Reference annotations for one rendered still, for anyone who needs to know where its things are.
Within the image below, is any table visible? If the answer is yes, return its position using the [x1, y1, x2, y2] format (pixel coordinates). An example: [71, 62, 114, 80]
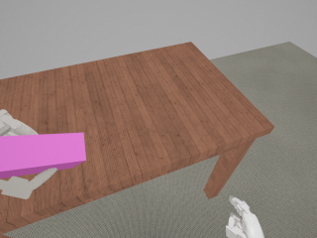
[0, 42, 274, 238]

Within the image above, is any sponge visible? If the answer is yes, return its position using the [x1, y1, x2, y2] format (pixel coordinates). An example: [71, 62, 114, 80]
[0, 132, 86, 179]

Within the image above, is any right robot hand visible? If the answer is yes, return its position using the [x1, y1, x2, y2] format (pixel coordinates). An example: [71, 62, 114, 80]
[226, 195, 264, 238]

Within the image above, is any left robot hand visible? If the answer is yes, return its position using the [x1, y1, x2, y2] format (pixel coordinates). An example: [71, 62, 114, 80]
[0, 109, 57, 199]

